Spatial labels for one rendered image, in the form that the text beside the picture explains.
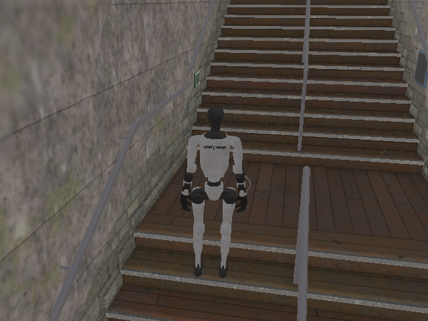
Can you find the stairs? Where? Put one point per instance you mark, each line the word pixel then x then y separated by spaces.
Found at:
pixel 184 301
pixel 312 144

